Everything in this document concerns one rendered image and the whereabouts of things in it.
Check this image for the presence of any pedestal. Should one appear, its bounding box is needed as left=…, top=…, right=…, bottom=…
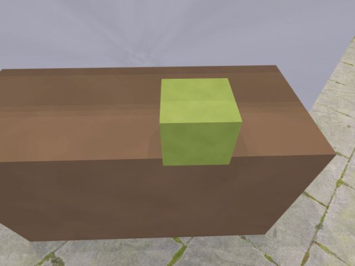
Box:
left=0, top=65, right=336, bottom=242

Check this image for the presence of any carton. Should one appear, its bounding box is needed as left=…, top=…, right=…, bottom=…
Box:
left=159, top=78, right=242, bottom=166

